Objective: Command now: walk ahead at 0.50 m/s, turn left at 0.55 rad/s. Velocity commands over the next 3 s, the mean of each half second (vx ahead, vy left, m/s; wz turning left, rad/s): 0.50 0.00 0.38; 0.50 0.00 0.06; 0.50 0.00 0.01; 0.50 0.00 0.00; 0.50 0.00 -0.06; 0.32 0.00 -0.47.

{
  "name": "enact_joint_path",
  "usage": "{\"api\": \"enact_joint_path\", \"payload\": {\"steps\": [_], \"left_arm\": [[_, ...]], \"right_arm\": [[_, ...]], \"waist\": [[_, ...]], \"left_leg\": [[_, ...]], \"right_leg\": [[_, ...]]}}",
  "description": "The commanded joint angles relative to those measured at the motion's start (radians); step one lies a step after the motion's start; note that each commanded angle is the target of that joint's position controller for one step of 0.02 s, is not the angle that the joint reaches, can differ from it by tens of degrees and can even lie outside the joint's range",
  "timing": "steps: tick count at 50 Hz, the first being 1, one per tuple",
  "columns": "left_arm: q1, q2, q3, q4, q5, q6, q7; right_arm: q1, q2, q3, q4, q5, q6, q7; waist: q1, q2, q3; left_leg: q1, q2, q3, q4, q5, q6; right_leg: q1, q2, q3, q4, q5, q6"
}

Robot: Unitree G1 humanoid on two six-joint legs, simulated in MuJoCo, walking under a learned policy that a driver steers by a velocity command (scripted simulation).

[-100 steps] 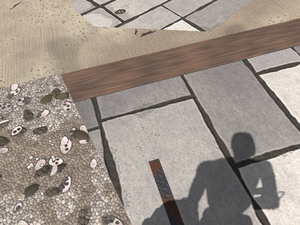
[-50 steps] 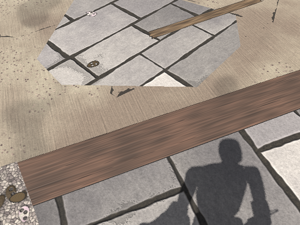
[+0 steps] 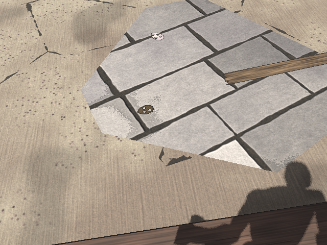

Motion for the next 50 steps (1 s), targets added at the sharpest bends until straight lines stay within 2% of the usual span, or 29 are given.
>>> {"api": "enact_joint_path", "payload": {"steps": [1,3,7,10,14,16,17,18,19,20,21,22,23,24,25,26,29,32,34,35,37,42,43,44,45,47,48,49,50], "left_arm": [[0.107,0.088,0.022,-0.01,-0.011,-0.028,0.002],[0.135,0.104,0.028,0.002,-0.016,-0.039,0.0],[0.181,0.108,0.031,0.019,-0.013,-0.037,-0.004],[0.214,0.118,0.031,0.033,-0.015,-0.035,-0.005],[0.286,0.151,0.037,0.068,-0.012,-0.017,-0.005],[0.302,0.174,0.04,0.085,-0.012,-0.001,-0.003],[0.3,0.19,0.042,0.09,-0.014,0.006,-0.002],[0.293,0.19,0.04,0.094,-0.02,0.015,0.001],[0.294,0.163,0.03,0.081,-0.024,0.018,0.0],[0.326,0.045,0.001,0.021,-0.04,0.015,-0.017],[0.283,0.133,0.029,0.005,-0.037,0.014,-0.016],[0.185,0.149,0.037,-0.016,-0.038,0.01,-0.015],[0.166,0.124,0.028,-0.016,-0.045,0.001,-0.017],[0.19,0.11,0.027,0.005,-0.035,0.004,-0.018],[0.227,0.102,0.027,0.022,-0.015,0.021,-0.02],[0.252,0.089,0.027,0.036,-0.007,0.039,-0.025],[0.191,0.075,0.029,0.018,-0.003,0.065,-0.033],[0.053,0.072,0.024,-0.029,-0.004,0.063,-0.04],[0.014,0.062,0.015,-0.038,-0.003,0.063,-0.043],[0.047,0.085,0.022,-0.015,-0.003,0.063,-0.043],[0.008,0.114,0.028,-0.024,0.002,0.057,-0.044],[-0.088,0.129,0.036,-0.052,0.015,0.054,-0.057],[-0.211,0.142,0.05,-0.099,-0.005,0.044,-0.053],[-0.26,0.16,0.055,-0.122,-0.009,0.032,-0.052],[-0.285,0.157,0.055,-0.134,-0.007,0.02,-0.053],[-0.291,0.138,0.047,-0.151,-0.007,0.0,-0.056],[-0.304,0.12,0.035,-0.16,-0.015,-0.004,-0.07],[-0.29,0.06,0.016,-0.142,-0.015,-0.008,-0.091],[-0.267,0.043,0.013,-0.122,-0.015,-0.002,-0.104]], "right_arm": [[0.032,-0.016,-0.004,-0.063,-0.011,0.023,0.022],[-0.031,-0.012,-0.001,-0.094,-0.011,0.034,0.031],[-0.17,-0.008,0.01,-0.158,-0.01,0.039,0.046],[-0.263,0.013,0.028,-0.196,-0.01,0.035,0.056],[-0.332,0.0,0.033,-0.225,-0.017,0.029,0.053],[-0.313,-0.013,0.028,-0.221,-0.024,0.021,0.044],[-0.246,-0.022,0.022,-0.199,-0.029,0.015,0.039],[-0.093,-0.032,0.011,-0.145,-0.034,0.003,0.03],[0.08,-0.085,-0.01,-0.089,-0.044,-0.009,0.017],[0.152,-0.199,-0.033,-0.083,-0.043,-0.016,0.0],[0.157,-0.235,-0.041,-0.09,-0.003,-0.005,-0.007],[0.086,-0.204,-0.034,-0.082,0.008,-0.003,-0.013],[0.033,-0.14,-0.016,-0.079,0.006,-0.011,-0.013],[-0.014,-0.092,-0.002,-0.077,0.004,-0.019,-0.011],[-0.04,-0.057,0.009,-0.07,0.012,-0.029,-0.011],[-0.047,-0.039,0.016,-0.067,0.013,-0.038,-0.009],[-0.016,-0.071,0.009,-0.04,0.024,-0.061,-0.011],[0.014,-0.08,0.011,-0.018,0.026,-0.061,-0.01],[0.05,-0.083,0.011,0.001,0.019,-0.058,-0.006],[0.071,-0.096,0.007,0.009,0.004,-0.064,-0.007],[0.103,-0.081,0.013,0.021,0.006,-0.063,-0.009],[0.192,-0.098,0.008,0.049,-0.007,-0.048,-0.023],[0.299,-0.103,0.002,0.097,-0.02,-0.061,-0.038],[0.334,-0.101,0.001,0.112,-0.021,-0.065,-0.052],[0.327,-0.108,-0.002,0.109,-0.022,-0.069,-0.06],[0.265,-0.113,-0.002,0.103,-0.022,-0.088,-0.062],[0.186,-0.09,0.005,0.083,-0.027,-0.097,-0.066],[0.149,-0.067,0.016,0.079,-0.003,-0.103,-0.061],[0.159,-0.054,0.023,0.09,0.013,-0.109,-0.058]], "waist": [[0.021,-0.147,-0.034],[0.02,-0.129,-0.024],[0.036,-0.121,0.02],[0.058,-0.126,0.043],[0.078,-0.128,0.068],[0.062,-0.135,0.048],[0.03,-0.14,0.005],[-0.041,-0.112,-0.073],[-0.108,-0.059,-0.185],[-0.095,0.178,-0.307],[-0.104,0.139,-0.358],[-0.08,0.051,-0.206],[-0.045,0.018,-0.107],[0.004,-0.011,-0.064],[0.042,0.013,-0.045],[0.06,0.018,-0.044],[0.075,0.022,-0.009],[0.047,0.021,0.034],[0.029,0.024,0.023],[0.029,0.032,-0.008],[0.02,-0.014,0.011],[-0.02,-0.009,0.072],[-0.079,0.033,0.12],[-0.102,0.01,0.134],[-0.105,-0.001,0.156],[-0.079,-0.016,0.171],[-0.059,-0.072,0.183],[-0.067,-0.1,0.142],[-0.081,-0.089,0.121]], "left_leg": [[-0.195,0.078,-0.031,0.04,0.07,-0.018],[-0.25,0.089,-0.024,0.021,0.123,-0.029],[-0.314,0.099,0.001,-0.13,0.251,-0.047],[-0.239,0.085,0.045,-0.329,0.333,-0.029],[-0.167,0.053,0.102,-0.476,0.239,0.016],[-0.094,0.014,0.128,-0.523,0.143,0.05],[-0.001,-0.021,0.139,-0.551,0.107,0.068],[0.184,-0.056,0.147,-0.63,0.147,0.087],[0.454,0.015,0.043,-0.648,0.133,0.121],[0.758,0.339,-0.425,-0.718,0.043,0.217],[0.748,0.432,-0.672,-0.839,0.158,0.276],[0.653,0.381,-0.475,-0.824,0.269,0.248],[0.506,0.336,-0.349,-0.838,0.387,0.215],[0.408,0.281,-0.258,-0.863,0.446,0.166],[0.331,0.242,-0.195,-0.887,0.479,0.136],[0.29,0.224,-0.158,-0.911,0.474,0.125],[0.242,0.19,-0.101,-0.971,0.492,0.138],[0.255,0.168,-0.068,-1.01,0.485,0.131],[0.275,0.167,-0.039,-1.005,0.541,0.129],[0.32,0.196,-0.043,-0.977,0.574,0.14],[0.378,0.216,-0.053,-0.954,0.556,0.153],[0.562,0.268,-0.095,-0.861,0.598,0.186],[0.768,0.289,-0.166,-0.839,0.471,0.175],[0.885,0.305,-0.194,-0.83,0.431,0.17],[0.897,0.299,-0.193,-0.824,0.43,0.165],[0.772,0.27,-0.151,-0.814,0.476,0.153],[0.579,0.188,-0.077,-0.81,0.344,0.116],[0.402,0.143,-0.024,-0.822,0.232,0.085],[0.289,0.144,-0.026,-0.817,0.18,0.081]], "right_leg": [[0.172,-0.267,0.235,-0.262,0.121,-0.091],[0.186,-0.271,0.169,-0.28,0.184,-0.103],[0.201,-0.258,0.055,-0.302,0.225,-0.109],[0.186,-0.247,-0.017,-0.301,0.253,-0.101],[0.266,-0.282,-0.046,-0.279,0.327,-0.102],[0.323,-0.291,-0.068,-0.188,0.547,-0.097],[0.339,-0.287,-0.084,-0.082,0.697,-0.091],[0.306,-0.262,-0.12,0.1,0.745,-0.074],[0.141,-0.223,-0.135,0.349,0.548,-0.049],[-0.24,-0.086,-0.134,0.72,-0.146,0.002],[-0.36,0.002,0.045,0.892,-0.362,0.007],[-0.437,-0.054,0.109,0.913,-0.274,-0.005],[-0.405,-0.08,0.112,0.85,-0.204,-0.013],[-0.342,-0.107,0.116,0.767,-0.163,-0.012],[-0.276,-0.119,0.118,0.713,-0.143,-0.005],[-0.228,-0.117,0.122,0.674,-0.13,0.002],[-0.215,-0.105,0.102,0.538,-0.047,0.022],[-0.261,-0.102,0.088,0.36,0.08,0.031],[-0.24,-0.091,0.07,0.32,0.142,0.029],[-0.249,-0.092,0.075,0.407,0.224,0.017],[-0.321,-0.102,0.092,0.413,0.204,0.005],[-0.485,-0.099,0.09,0.416,0.059,-0.028],[-0.733,-0.137,0.201,0.399,0.134,-0.026],[-0.864,-0.13,0.223,0.374,0.084,-0.015],[-0.895,-0.127,0.222,0.335,0.067,-0.003],[-0.78,-0.127,0.187,0.248,0.137,0.003],[-0.592,-0.131,0.154,0.052,0.347,0.017],[-0.322,-0.104,0.092,-0.062,0.569,0.006],[-0.15,-0.09,0.079,-0.044,0.701,-0.004]]}}
Next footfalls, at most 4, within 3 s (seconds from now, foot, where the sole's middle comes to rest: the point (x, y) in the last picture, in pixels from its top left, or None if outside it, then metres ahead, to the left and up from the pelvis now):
0.38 left None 0.31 0.15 -0.78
1.12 right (175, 186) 0.81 -0.01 -0.90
1.60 left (128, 159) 0.98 0.23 -0.90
2.10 right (152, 111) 1.31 0.09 -0.90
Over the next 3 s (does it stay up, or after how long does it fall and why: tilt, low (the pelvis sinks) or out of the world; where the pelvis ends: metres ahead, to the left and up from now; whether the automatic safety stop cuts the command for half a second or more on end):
stays up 1.52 0.23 -0.12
